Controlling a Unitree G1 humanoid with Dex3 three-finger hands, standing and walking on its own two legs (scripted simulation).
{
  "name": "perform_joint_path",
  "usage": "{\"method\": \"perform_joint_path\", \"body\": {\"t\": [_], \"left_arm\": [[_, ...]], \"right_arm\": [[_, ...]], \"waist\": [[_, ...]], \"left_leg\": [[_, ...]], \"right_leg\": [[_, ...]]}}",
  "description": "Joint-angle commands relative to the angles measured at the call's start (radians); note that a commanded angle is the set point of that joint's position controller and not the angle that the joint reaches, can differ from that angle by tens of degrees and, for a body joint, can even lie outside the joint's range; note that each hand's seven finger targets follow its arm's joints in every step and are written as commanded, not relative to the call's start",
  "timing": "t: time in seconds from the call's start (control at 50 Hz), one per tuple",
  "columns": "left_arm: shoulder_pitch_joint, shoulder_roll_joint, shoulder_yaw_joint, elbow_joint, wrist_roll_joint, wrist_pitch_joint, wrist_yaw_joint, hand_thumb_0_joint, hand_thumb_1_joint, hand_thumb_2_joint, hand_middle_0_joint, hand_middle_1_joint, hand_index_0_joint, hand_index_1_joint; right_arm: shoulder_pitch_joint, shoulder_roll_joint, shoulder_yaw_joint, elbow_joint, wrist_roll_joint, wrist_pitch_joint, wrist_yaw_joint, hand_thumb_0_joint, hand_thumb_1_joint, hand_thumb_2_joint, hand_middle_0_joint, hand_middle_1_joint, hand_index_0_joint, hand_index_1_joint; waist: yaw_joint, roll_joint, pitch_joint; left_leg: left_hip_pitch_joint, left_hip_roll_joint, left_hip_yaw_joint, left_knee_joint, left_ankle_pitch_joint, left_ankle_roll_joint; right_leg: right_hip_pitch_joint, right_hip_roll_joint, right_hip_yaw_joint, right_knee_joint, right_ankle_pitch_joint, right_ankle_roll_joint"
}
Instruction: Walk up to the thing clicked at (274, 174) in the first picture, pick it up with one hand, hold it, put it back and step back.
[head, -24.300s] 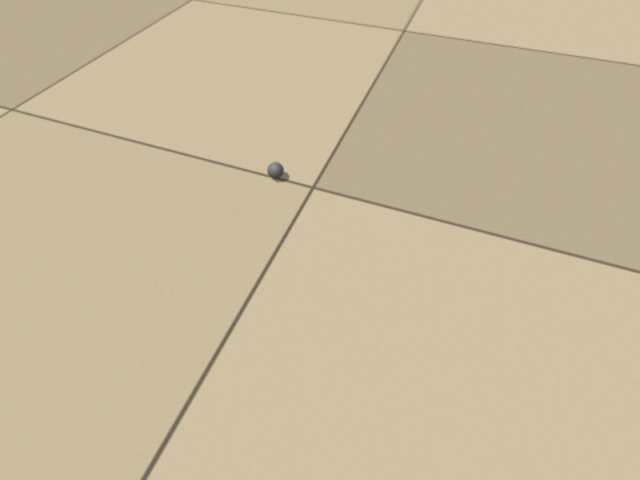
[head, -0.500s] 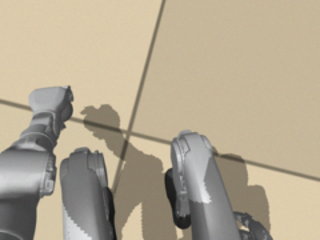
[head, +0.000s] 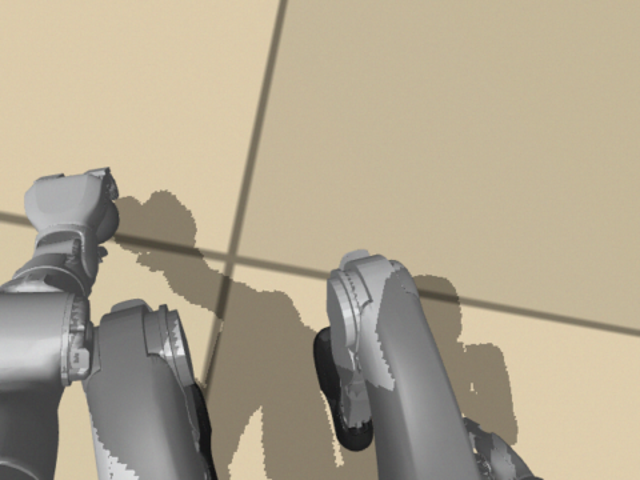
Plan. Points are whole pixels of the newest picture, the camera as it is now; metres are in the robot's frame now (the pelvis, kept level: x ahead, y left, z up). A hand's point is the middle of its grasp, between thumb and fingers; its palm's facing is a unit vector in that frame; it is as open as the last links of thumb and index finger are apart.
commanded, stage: rest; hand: left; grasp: from above
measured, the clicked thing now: (87, 218) +0.45 +0.23 -0.22
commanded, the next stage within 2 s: open in 1.06 s
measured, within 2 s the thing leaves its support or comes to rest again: rests again in 1.18 s
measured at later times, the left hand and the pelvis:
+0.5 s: hand (96, 229) +0.44 +0.22 -0.23, palm faces -0.45 -0.11 -0.88, open 9.8 cm; pelvis +0.00 +0.00 -0.01, yaw -3 degrees
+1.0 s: hand (96, 232) +0.44 +0.23 -0.25, palm faces -0.46 -0.10 -0.88, open 9.8 cm; pelvis +0.00 +0.01 -0.02, yaw -4 degrees
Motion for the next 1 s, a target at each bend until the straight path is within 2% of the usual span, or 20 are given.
{"method": "perform_joint_path", "body": {"t": [0.0,0.04,0.1,0.16,0.18,0.26,0.28,0.34,0.36,0.4,0.42,0.52,0.56,0.6,0.7,0.76,0.82,0.92,0.94,0.98], "left_arm": [[-0.283,0.203,0.031,-0.115,-0.016,-0.012,0.049,0.000,0.276,0.930,-0.673,-0.922,-0.692,-0.902],[-0.299,0.217,0.042,-0.110,-0.008,-0.024,0.050,0.000,0.286,0.922,-0.665,-0.949,-0.692,-0.920],[-0.262,0.239,0.068,-0.083,-0.001,-0.035,0.062,0.000,0.298,0.915,-0.677,-0.933,-0.703,-0.905],[-0.278,0.219,0.045,-0.085,0.012,-0.044,0.072,0.000,0.307,0.921,-0.684,-0.938,-0.709,-0.911],[-0.292,0.235,0.056,-0.084,0.012,-0.047,0.077,0.000,0.311,0.909,-0.679,-0.937,-0.708,-0.906],[-0.284,0.239,0.058,-0.077,0.021,-0.053,0.105,0.000,0.327,0.907,-0.688,-0.942,-0.719,-0.908],[-0.274,0.203,0.027,-0.044,0.020,-0.049,0.105,0.000,0.331,0.905,-0.688,-0.941,-0.720,-0.906],[-0.294,0.245,0.048,-0.044,0.018,-0.054,0.117,0.000,0.309,0.899,-0.673,-0.946,-0.706,-0.911],[-0.303,0.227,0.021,-0.011,0.023,-0.053,0.116,0.000,0.312,0.888,-0.670,-0.942,-0.705,-0.905],[-0.292,0.267,0.055,-0.021,0.023,-0.054,0.128,0.000,0.297,0.903,-0.668,-0.939,-0.697,-0.907],[-0.292,0.247,0.044,-0.008,0.018,-0.051,0.127,0.000,0.305,0.891,-0.668,-0.944,-0.702,-0.908],[-0.288,0.271,0.057,0.030,0.028,-0.051,0.150,0.000,0.341,0.878,-0.691,-0.950,-0.728,-0.910],[-0.282,0.246,0.022,0.062,0.026,-0.045,0.149,0.000,0.354,0.863,-0.703,-0.934,-0.741,-0.893],[-0.292,0.292,0.056,0.024,0.026,-0.044,0.156,0.000,0.349,0.860,-0.694,-0.937,-0.733,-0.895],[-0.295,0.273,0.035,0.047,0.020,-0.041,0.158,0.000,0.367,0.864,-0.714,-0.935,-0.752,-0.895],[-0.272,0.295,0.062,0.044,0.005,-0.043,0.162,0.000,0.379,0.837,-0.718,-0.922,-0.758,-0.880],[-0.296,0.272,0.025,0.053,0.009,-0.049,0.155,0.000,0.379,0.838,-0.719,-0.920,-0.758,-0.879],[-0.291,0.307,0.030,0.042,0.009,-0.061,0.166,0.000,0.388,0.839,-0.737,-0.903,-0.771,-0.867],[-0.289,0.279,0.014,0.061,0.013,-0.060,0.164,0.000,0.407,0.823,-0.749,-0.892,-0.785,-0.853],[-0.279,0.290,0.004,0.058,0.012,-0.061,0.173,0.000,0.419,0.826,-0.762,-0.897,-0.797,-0.859]], "right_arm": [[0.226,-0.264,-0.068,0.001,-0.003,-0.015,0.010,0.000,-0.898,-0.896,0.201,0.300,0.200,0.300],[0.226,-0.272,-0.059,-0.013,-0.015,-0.024,0.020,0.000,-0.897,-0.896,0.201,0.300,0.201,0.300],[0.240,-0.279,-0.059,-0.003,-0.015,-0.022,0.029,0.000,-0.898,-0.896,0.201,0.300,0.201,0.300],[0.223,-0.280,-0.055,-0.007,-0.021,-0.032,0.040,0.000,-0.899,-0.897,0.201,0.300,0.201,0.300],[0.225,-0.283,-0.053,-0.006,-0.027,-0.039,0.043,0.000,-0.898,-0.896,0.201,0.300,0.201,0.300],[0.215,-0.296,-0.050,-0.003,-0.033,-0.050,0.057,0.000,-0.897,-0.896,0.201,0.300,0.201,0.300],[0.210,-0.289,-0.044,0.003,-0.034,-0.053,0.062,0.000,-0.898,-0.896,0.201,0.301,0.201,0.300],[0.208,-0.303,-0.039,0.000,-0.039,-0.062,0.070,0.000,-0.899,-0.897,0.201,0.300,0.201,0.300],[0.215,-0.301,-0.030,0.009,-0.040,-0.067,0.075,0.000,-0.898,-0.897,0.201,0.301,0.201,0.301],[0.213,-0.313,-0.032,0.005,-0.043,-0.071,0.078,0.000,-0.899,-0.898,0.201,0.301,0.201,0.301],[0.219,-0.308,-0.028,0.005,-0.046,-0.075,0.083,0.000,-0.900,-0.898,0.201,0.301,0.201,0.301],[0.197,-0.327,-0.021,0.004,-0.054,-0.098,0.098,0.000,-0.902,-0.899,0.201,0.301,0.200,0.301],[0.175,-0.324,-0.016,0.010,-0.053,-0.103,0.103,0.000,-0.902,-0.899,0.201,0.301,0.200,0.301],[0.177,-0.340,-0.016,-0.004,-0.053,-0.109,0.105,0.000,-0.902,-0.899,0.201,0.301,0.200,0.301],[0.182,-0.338,-0.002,-0.008,-0.059,-0.123,0.122,0.000,-0.905,-0.901,0.201,0.301,0.200,0.301],[0.193,-0.342,0.001,0.013,-0.060,-0.129,0.125,0.000,-0.904,-0.901,0.200,0.301,0.200,0.301],[0.172,-0.337,0.013,0.006,-0.062,-0.142,0.133,0.000,-0.904,-0.902,0.200,0.301,0.200,0.301],[0.183,-0.353,0.022,0.015,-0.064,-0.148,0.136,0.000,-0.906,-0.903,0.200,0.301,0.200,0.301],[0.166,-0.347,0.030,0.001,-0.063,-0.156,0.139,0.000,-0.906,-0.902,0.200,0.301,0.200,0.301],[0.157,-0.359,0.026,0.010,-0.062,-0.161,0.141,0.000,-0.908,-0.903,0.200,0.301,0.200,0.301]], "waist": [[-0.025,0.261,-0.668],[-0.050,0.241,-0.658],[-0.045,0.248,-0.669],[-0.049,0.296,-0.643],[-0.063,0.297,-0.634],[-0.063,0.324,-0.618],[-0.070,0.325,-0.601],[-0.084,0.282,-0.587],[-0.094,0.283,-0.559],[-0.084,0.273,-0.590],[-0.097,0.273,-0.586],[-0.097,0.322,-0.562],[-0.100,0.324,-0.527],[-0.088,0.326,-0.543],[-0.122,0.302,-0.529],[-0.111,0.332,-0.555],[-0.125,0.332,-0.514],[-0.126,0.359,-0.543],[-0.134,0.336,-0.509],[-0.129,0.337,-0.497]], "left_leg": [[0.433,-0.020,0.107,-0.236,0.219,0.048],[0.412,-0.021,0.111,-0.210,0.234,0.053],[0.401,-0.020,0.108,-0.204,0.239,0.052],[0.430,-0.021,0.097,-0.212,0.201,0.044],[0.441,-0.019,0.092,-0.206,0.202,0.044],[0.447,-0.019,0.086,-0.212,0.185,0.038],[0.448,-0.018,0.084,-0.213,0.180,0.036],[0.400,-0.016,0.082,-0.189,0.197,0.045],[0.378,-0.019,0.084,-0.180,0.174,0.047],[0.383,-0.014,0.082,-0.179,0.204,0.046],[0.393,-0.013,0.082,-0.168,0.220,0.046],[0.421,-0.012,0.065,-0.188,0.190,0.035],[0.405,-0.011,0.059,-0.196,0.138,0.035],[0.411,-0.012,0.058,-0.200,0.154,0.036],[0.401,-0.007,0.059,-0.170,0.191,0.040],[0.421,-0.005,0.053,-0.181,0.211,0.035],[0.416,-0.003,0.043,-0.178,0.185,0.033],[0.446,-0.001,0.040,-0.182,0.222,0.029],[0.438,-0.002,0.034,-0.172,0.212,0.029],[0.423,0.000,0.036,-0.178,0.192,0.030]], "right_leg": [[0.411,0.037,-0.124,-0.221,0.238,-0.065],[0.436,0.037,-0.125,-0.218,0.264,-0.059],[0.455,0.038,-0.128,-0.209,0.272,-0.057],[0.394,0.041,-0.143,-0.194,0.231,-0.067],[0.390,0.042,-0.150,-0.191,0.235,-0.066],[0.363,0.047,-0.160,-0.188,0.218,-0.067],[0.354,0.050,-0.161,-0.184,0.214,-0.069],[0.388,0.054,-0.157,-0.198,0.239,-0.062],[0.369,0.050,-0.152,-0.198,0.219,-0.062],[0.418,0.055,-0.153,-0.200,0.248,-0.060],[0.423,0.054,-0.152,-0.197,0.268,-0.056],[0.379,0.060,-0.176,-0.178,0.236,-0.064],[0.343,0.061,-0.178,-0.180,0.187,-0.066],[0.355,0.058,-0.180,-0.184,0.199,-0.066],[0.397,0.065,-0.178,-0.188,0.247,-0.057],[0.409,0.065,-0.185,-0.188,0.259,-0.059],[0.384,0.062,-0.194,-0.181,0.241,-0.058],[0.426,0.070,-0.196,-0.181,0.275,-0.061],[0.399,0.062,-0.201,-0.170,0.271,-0.058],[0.404,0.070,-0.197,-0.186,0.250,-0.060]]}}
